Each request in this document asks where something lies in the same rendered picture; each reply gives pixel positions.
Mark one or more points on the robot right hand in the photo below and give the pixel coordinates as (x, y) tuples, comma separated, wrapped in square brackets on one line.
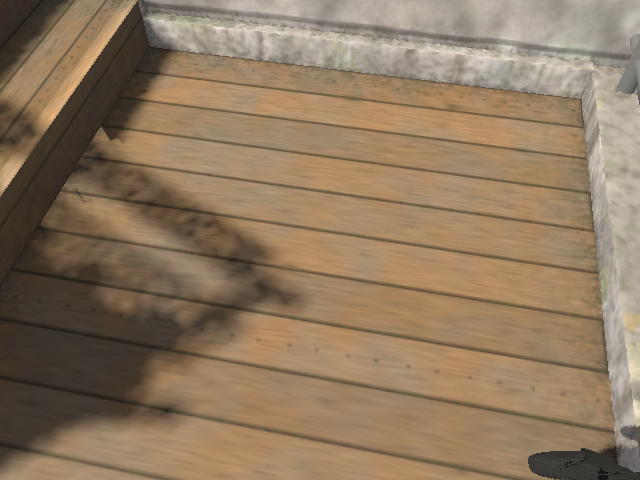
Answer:
[(579, 465)]

